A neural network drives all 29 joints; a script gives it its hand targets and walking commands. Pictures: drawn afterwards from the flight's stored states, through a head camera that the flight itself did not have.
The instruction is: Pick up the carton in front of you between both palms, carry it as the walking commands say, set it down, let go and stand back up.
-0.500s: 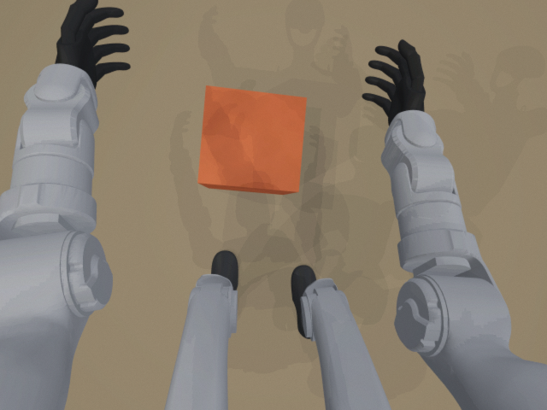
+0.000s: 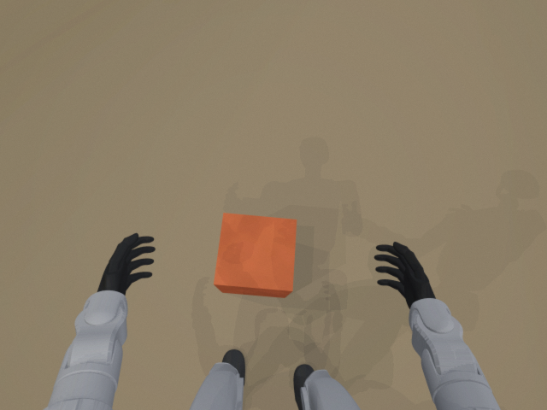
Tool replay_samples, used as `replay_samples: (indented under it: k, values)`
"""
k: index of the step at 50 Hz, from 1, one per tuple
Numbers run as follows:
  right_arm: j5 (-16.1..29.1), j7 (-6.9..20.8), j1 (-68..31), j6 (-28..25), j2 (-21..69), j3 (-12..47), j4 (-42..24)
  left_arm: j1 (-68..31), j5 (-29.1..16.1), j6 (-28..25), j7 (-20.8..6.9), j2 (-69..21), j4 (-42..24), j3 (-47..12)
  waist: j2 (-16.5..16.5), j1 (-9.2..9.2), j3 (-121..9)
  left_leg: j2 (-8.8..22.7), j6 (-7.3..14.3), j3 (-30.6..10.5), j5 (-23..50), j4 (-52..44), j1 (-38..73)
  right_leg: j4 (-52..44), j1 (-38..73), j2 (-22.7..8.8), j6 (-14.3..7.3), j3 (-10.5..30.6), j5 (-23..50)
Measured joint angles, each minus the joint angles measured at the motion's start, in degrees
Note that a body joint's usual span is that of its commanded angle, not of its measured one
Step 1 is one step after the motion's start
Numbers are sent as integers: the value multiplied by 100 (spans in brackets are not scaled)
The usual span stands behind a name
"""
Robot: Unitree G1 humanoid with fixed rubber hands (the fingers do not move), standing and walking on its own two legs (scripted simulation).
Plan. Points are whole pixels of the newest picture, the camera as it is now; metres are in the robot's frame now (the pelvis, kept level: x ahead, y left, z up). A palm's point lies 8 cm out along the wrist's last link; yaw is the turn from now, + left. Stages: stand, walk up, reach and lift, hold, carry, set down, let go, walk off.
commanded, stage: let go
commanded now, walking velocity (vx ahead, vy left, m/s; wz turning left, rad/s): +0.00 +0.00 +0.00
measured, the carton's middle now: (256, 258) +0.43 +0.02 -0.61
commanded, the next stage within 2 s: stand in 0.78 s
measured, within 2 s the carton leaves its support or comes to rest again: neither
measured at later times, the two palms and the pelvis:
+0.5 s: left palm (96, 382) +0.19 +0.21 -0.03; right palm (484, 362) +0.19 -0.25 -0.03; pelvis +0.03 -0.02 +0.04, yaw +0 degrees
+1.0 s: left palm out of the picture +0.16 +0.27 -0.05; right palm (512, 390) +0.16 -0.30 -0.05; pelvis +0.02 -0.01 +0.03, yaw -1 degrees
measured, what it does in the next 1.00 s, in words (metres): stands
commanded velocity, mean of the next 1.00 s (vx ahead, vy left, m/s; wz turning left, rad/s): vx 0.00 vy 0.00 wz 0.00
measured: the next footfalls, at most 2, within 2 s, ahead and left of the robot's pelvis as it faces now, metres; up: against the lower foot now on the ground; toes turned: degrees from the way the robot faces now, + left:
none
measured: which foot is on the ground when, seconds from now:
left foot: down 0.00-1.00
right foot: down 0.00-1.00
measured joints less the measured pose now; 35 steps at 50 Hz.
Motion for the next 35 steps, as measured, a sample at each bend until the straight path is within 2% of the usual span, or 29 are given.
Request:
replay_samples:
  k: [10,17,29,35]
  values:
    - [181,48,1679,-269,-167,382,-342,1843,-177,-308,50,-107,-407,-433,-33,-6,55,6,-35,71,87,-1069,2089,-1031,2031,-53,-77,106,120]
    - [152,124,2458,-180,-335,512,-584,2803,-280,-221,6,-108,-735,-715,15,72,150,26,-70,110,211,-1714,3377,-1618,3268,-67,-131,162,244]
    - [83,112,2422,416,-400,562,-682,2983,-216,431,-177,-37,-1054,-823,20,172,580,46,-131,36,159,-1695,4320,-1551,4211,-39,-212,85,146]
    - [-2,70,2375,620,-328,537,-749,2947,-161,560,-174,-58,-1110,-782,-18,171,770,44,-136,18,149,-1627,4464,-1491,4364,-37,-219,64,132]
